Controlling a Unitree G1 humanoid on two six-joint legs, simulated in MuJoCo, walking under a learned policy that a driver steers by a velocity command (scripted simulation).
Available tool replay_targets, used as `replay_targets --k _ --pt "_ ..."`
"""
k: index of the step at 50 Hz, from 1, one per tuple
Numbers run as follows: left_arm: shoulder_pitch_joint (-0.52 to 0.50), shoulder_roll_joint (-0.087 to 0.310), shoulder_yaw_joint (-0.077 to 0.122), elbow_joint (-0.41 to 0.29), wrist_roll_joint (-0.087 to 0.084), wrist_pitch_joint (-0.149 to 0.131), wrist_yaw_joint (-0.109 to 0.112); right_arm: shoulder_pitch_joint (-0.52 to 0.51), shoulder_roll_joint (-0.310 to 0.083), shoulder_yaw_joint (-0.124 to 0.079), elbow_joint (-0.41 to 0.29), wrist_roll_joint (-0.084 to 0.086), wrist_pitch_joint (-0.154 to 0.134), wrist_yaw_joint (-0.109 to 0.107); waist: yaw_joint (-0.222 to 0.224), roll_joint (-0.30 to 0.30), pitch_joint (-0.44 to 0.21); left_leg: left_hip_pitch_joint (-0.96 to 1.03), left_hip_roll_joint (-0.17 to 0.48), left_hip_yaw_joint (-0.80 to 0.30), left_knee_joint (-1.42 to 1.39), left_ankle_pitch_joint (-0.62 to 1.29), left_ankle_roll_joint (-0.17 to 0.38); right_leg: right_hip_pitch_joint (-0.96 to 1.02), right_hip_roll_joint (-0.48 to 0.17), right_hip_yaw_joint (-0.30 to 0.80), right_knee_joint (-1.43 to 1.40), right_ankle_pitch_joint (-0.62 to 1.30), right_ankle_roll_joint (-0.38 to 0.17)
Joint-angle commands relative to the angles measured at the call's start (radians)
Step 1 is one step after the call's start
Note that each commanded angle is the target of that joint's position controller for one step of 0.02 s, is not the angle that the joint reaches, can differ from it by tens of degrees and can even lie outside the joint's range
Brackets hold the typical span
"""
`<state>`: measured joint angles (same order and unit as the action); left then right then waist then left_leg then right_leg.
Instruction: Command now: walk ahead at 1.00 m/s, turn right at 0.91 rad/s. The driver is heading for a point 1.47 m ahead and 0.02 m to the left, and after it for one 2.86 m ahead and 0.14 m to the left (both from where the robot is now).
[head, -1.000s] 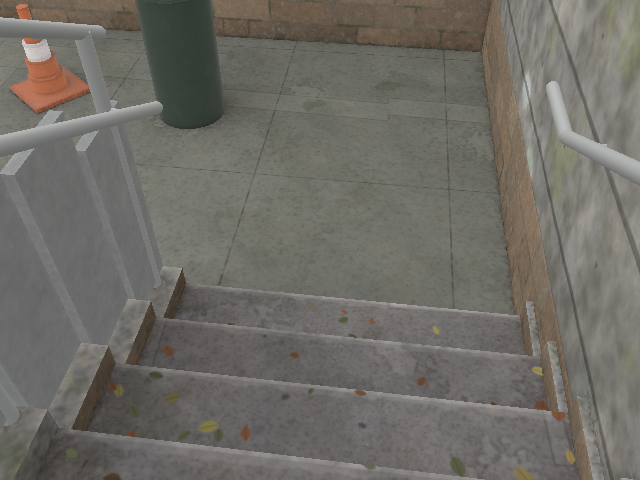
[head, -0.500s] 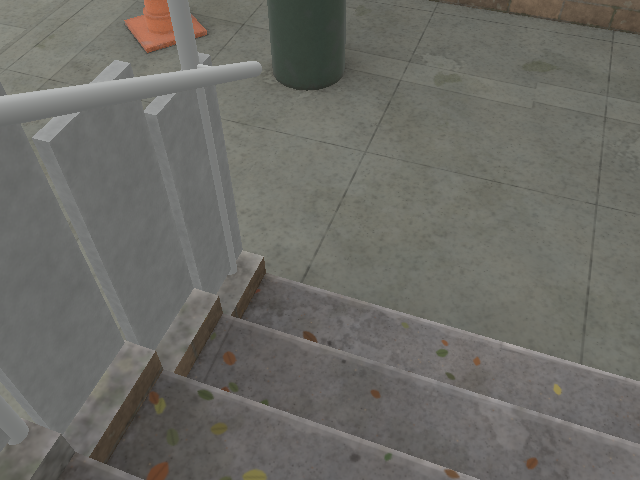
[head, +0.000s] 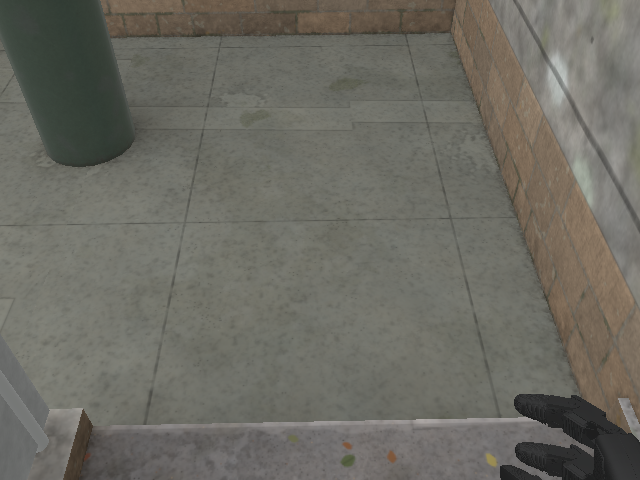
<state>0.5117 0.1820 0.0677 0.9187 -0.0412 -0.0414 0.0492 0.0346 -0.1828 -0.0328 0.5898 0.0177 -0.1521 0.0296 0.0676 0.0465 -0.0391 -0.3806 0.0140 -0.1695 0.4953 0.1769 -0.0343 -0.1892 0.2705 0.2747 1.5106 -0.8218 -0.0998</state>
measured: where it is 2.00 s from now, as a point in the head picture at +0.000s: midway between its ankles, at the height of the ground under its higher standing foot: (365, 416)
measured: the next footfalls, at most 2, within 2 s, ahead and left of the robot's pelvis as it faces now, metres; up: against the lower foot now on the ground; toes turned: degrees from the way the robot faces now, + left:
right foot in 0.44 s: +0.47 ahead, -0.15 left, -0.17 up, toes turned -21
left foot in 0.90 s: +0.70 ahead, +0.11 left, -0.34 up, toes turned +2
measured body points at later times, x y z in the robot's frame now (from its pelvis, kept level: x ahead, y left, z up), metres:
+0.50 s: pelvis +0.38 -0.04 -0.19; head +0.40 -0.04 +0.26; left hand +0.62 +0.10 -0.29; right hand +0.23 -0.22 -0.33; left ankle +0.22 +0.17 -0.65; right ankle +0.43 -0.14 -0.92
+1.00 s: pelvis +0.60 +0.04 -0.37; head +0.63 +0.07 +0.08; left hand +0.75 +0.31 -0.49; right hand +0.72 -0.24 -0.47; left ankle +0.66 +0.11 -1.09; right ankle +0.52 -0.13 -0.80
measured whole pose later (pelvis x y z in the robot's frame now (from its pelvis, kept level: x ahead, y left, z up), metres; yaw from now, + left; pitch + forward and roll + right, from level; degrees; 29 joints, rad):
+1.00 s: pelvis +0.60 +0.04 -0.37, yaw +7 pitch +3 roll -1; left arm 0.09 0.26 0.07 0.73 -0.03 -0.01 0.09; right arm 0.22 -0.29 -0.08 0.80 -0.02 0.02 0.05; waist -0.04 -0.05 0.03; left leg -0.46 -0.10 -0.04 0.62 -0.20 0.08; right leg -0.74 -0.08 0.06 2.08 -0.78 0.12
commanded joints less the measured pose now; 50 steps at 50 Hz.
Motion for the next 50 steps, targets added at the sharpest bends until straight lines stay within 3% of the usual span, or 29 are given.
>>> replay_targets --k 1,2,4,6,8,10,13,18,20,21,22,23,24,26,28,30,32,33,35,37,40,42,44,45,46,47,48,49,50 --pt "0.109 -0.069 -0.034 -0.152 -0.034 -0.038 -0.02 0.587 -0.189 -0.065 0.163 -0.051 0.02 0.013 -0.141 0.63 -0.158 0.926 0.299 -0.302 0.257 0.626 0.065 -0.898 -0.079 0.093 0.772 -0.02 0.011" --pt "0.109 -0.031 -0.029 -0.142 -0.026 -0.025 -0.014 0.463 -0.106 -0.045 0.138 -0.029 0.033 0.016 -0.078 0.477 -0.086 0.745 0.328 -0.322 0.174 0.574 0.082 -0.917 -0.168 0.02 0.724 0.113 0.027" --pt "-0.116 0.061 -0.005 -0.215 -0.015 0.012 -0.006 0.343 -0.083 -0.046 0.168 0.003 0.027 0.025 -0.05 -0.076 0.031 0.352 0.388 -0.511 -0.066 -0.347 0.234 -0.907 -0.294 -0.088 0.501 0.432 0.0" --pt "-0.182 0.068 -0.005 -0.222 -0.01 0.039 -0.013 0.297 -0.005 -0.016 0.218 -0.008 -0.021 0.014 -0.037 -0.126 0.141 0.087 0.315 -0.365 0.073 -0.224 0.167 -0.88 -0.356 0.037 0.234 0.59 -0.031" --pt "-0.247 0.07 0.001 -0.275 0.015 0.033 -0.03 0.258 -0.079 -0.027 0.265 -0.013 -0.021 -0.027 0.01 -0.024 0.19 -0.152 0.204 -0.125 -0.051 -0.281 0.14 -0.667 -0.396 -0.022 -0.219 0.761 0.021" --pt "-0.211 0.033 -0.011 -0.249 0.018 0.021 -0.05 0.305 -0.176 -0.046 0.312 -0.056 -0.001 -0.046 0.016 0.036 0.113 -0.056 0.26 -0.143 0.041 -0.081 0.165 -0.685 -0.376 -0.093 -0.143 0.885 0.029" --pt "-0.423 0.121 -0.002 -0.28 0.021 -0.013 -0.099 0.415 -0.092 -0.024 0.328 -0.033 0.001 -0.076 -0.09 -0.076 0.176 0.063 0.135 0.107 0.115 -0.367 0.073 -0.739 -0.355 -0.112 -0.69 1.373 -0.026" --pt "-0.558 0.049 -0.035 -0.328 0.022 -0.024 -0.155 0.569 -0.099 -0.002 0.402 0.013 0.065 -0.092 -0.175 -0.018 0.173 -0.037 0.074 0.208 0.306 -0.172 0.099 -0.215 -0.208 -0.331 -0.939 1.332 0.0" --pt "-0.231 0.144 0.015 -0.202 0.034 -0.027 -0.143 0.505 -0.133 -0.002 0.414 0.0 0.093 -0.068 -0.003 -0.012 0.037 0.078 0.098 0.13 0.665 0.175 0.12 0.036 -0.232 -0.317 -0.976 1.348 -0.029" --pt "-0.015 0.147 0.022 -0.123 0.046 -0.035 -0.132 0.437 -0.148 -0.004 0.416 0.024 0.086 -0.06 0.147 -0.007 0.001 -0.025 0.063 0.139 1.01 0.158 0.077 0.276 -0.285 -0.319 -1.146 1.495 -0.05" --pt "0.154 0.204 0.026 -0.061 0.071 -0.028 -0.121 0.353 -0.144 -0.012 0.389 -0.006 0.064 -0.071 0.221 -0.206 0.025 -0.225 -0.121 0.125 1.535 -0.785 0.015 0.437 -0.451 -0.165 -1.195 1.851 -0.137" --pt "0.103 0.182 -0.006 -0.099 0.1 -0.047 -0.109 0.674 -0.037 0.017 0.401 0.045 0.057 -0.04 0.05 -0.292 -0.24 -0.527 -0.109 -0.14 1.576 -1.063 -0.019 0.825 -0.748 0.036 -0.715 2.269 -0.292" --pt "0.046 0.135 -0.007 -0.127 0.084 -0.042 -0.099 0.601 -0.117 0.007 0.364 0.035 0.045 -0.022 0.089 -0.232 -0.317 -0.596 -0.034 -0.183 1.364 -0.982 -0.011 0.787 -0.753 0.079 -0.772 2.092 -0.315" --pt "-0.103 0.167 0.007 -0.147 0.047 -0.047 -0.077 0.492 -0.132 -0.018 0.325 0.031 0.055 -0.031 -0.022 0.036 -0.211 -0.53 0.044 -0.088 1.094 -0.725 0.007 0.391 -0.7 0.021 -0.891 1.513 -0.262" --pt "-0.392 0.142 -0.007 -0.201 0.05 -0.03 -0.05 0.463 -0.01 -0.003 0.296 0.018 0.13 -0.051 -0.18 -0.037 -0.018 -0.363 0.117 0.007 0.712 -0.574 -0.048 -0.128 -0.701 -0.084 -1.02 1.304 -0.213" --pt "-0.376 0.2 0.003 -0.218 0.081 -0.023 -0.027 0.405 0.004 0.007 0.257 -0.014 0.145 -0.055 -0.153 -0.04 -0.07 -0.166 0.075 0.106 0.639 -0.325 -0.072 -0.259 -0.674 -0.181 -1.002 1.464 -0.181" --pt "-0.388 0.218 0.008 -0.251 0.061 -0.03 -0.029 0.411 -0.056 -0.015 0.239 -0.017 0.149 -0.035 -0.15 -0.088 -0.152 -0.165 0.059 0.1 0.676 -0.077 -0.048 -0.202 -0.652 -0.267 -0.93 1.315 -0.158" --pt "-0.36 0.161 0.005 -0.236 0.023 -0.03 -0.007 0.314 -0.073 -0.025 0.202 0.013 0.159 -0.025 -0.099 -0.158 -0.099 -0.352 0.108 0.023 0.642 -0.03 -0.048 -0.089 -0.695 -0.242 -0.902 1.08 -0.114" --pt "-0.32 0.132 -0.004 -0.208 0.0 -0.003 0.029 0.176 -0.113 -0.042 0.122 -0.011 0.194 -0.017 -0.088 -0.173 0.004 -0.399 0.134 -0.015 0.459 0.108 -0.022 -0.117 -0.667 -0.309 -0.87 0.865 -0.046" --pt "-0.345 0.15 0.006 -0.216 0.016 0.018 0.05 0.098 -0.115 -0.046 0.085 0.0 0.212 0.009 -0.066 -0.143 0.002 -0.189 0.082 0.064 0.196 0.277 -0.016 -0.199 -0.574 -0.46 -0.796 0.549 0.047" --pt "-0.293 0.145 0.018 -0.187 0.013 0.035 0.054 0.068 -0.118 -0.058 0.078 0.025 0.211 0.043 -0.026 -0.106 0.053 -0.085 0.061 0.126 0.049 0.324 -0.01 -0.213 -0.618 -0.478 -0.677 0.403 0.088" --pt "-0.339 0.154 0.022 -0.185 0.013 0.051 0.04 0.198 -0.143 -0.076 0.124 0.026 0.213 0.045 -0.088 -0.122 0.054 0.048 0.04 0.2 0.047 0.186 0.001 -0.26 -0.654 -0.484 -0.513 0.492 0.11" --pt "-0.38 0.168 0.023 -0.149 0.001 0.046 0.021 0.513 -0.212 -0.12 0.261 -0.009 0.189 0.029 -0.259 0.008 -0.004 0.376 -0.032 0.279 -0.119 0.27 0.07 -0.305 -0.542 -0.549 -0.09 0.514 0.18" --pt "-0.385 0.144 0.026 -0.145 0.005 0.042 0.026 0.585 -0.297 -0.138 0.309 -0.036 0.181 0.016 -0.283 0.25 0.081 0.473 0.058 0.133 -0.134 0.551 0.137 -0.511 -0.39 -0.532 0.413 -0.031 0.225" --pt "-0.301 0.056 0.013 -0.228 0.04 0.015 0.02 0.51 -0.39 -0.123 0.283 -0.056 0.14 0.035 -0.122 0.433 0.023 0.649 0.141 -0.124 0.146 1.182 0.237 -0.882 -0.31 -0.361 0.714 -0.204 0.254" --pt "-0.308 0.065 -0.009 -0.275 0.022 -0.006 0.015 0.472 -0.423 -0.127 0.224 -0.053 0.143 0.039 -0.155 0.402 -0.244 0.818 0.279 -0.309 0.144 1.177 0.39 -0.987 -0.296 -0.266 0.839 -0.202 0.262" --pt "-0.415 0.09 -0.01 -0.322 0.016 -0.011 0.019 0.399 -0.393 -0.115 0.163 -0.047 0.153 0.026 -0.181 0.141 -0.294 0.794 0.338 -0.417 0.063 0.825 0.453 -1.052 -0.288 -0.212 0.827 -0.056 0.24" --pt "-0.484 0.077 -0.024 -0.376 0.002 -0.005 0.048 0.314 -0.42 -0.113 0.129 -0.051 0.168 0.007 -0.138 0.036 -0.316 0.663 0.403 -0.579 -0.018 0.404 0.464 -1.06 -0.31 -0.129 0.664 0.125 0.197" --pt "-0.511 0.097 -0.021 -0.357 0.015 0.023 0.068 0.224 -0.346 -0.082 0.104 -0.042 0.184 -0.007 -0.11 -0.061 -0.23 0.498 0.406 -0.6 -0.051 0.257 0.436 -1.018 -0.311 -0.111 0.586 0.187 0.182"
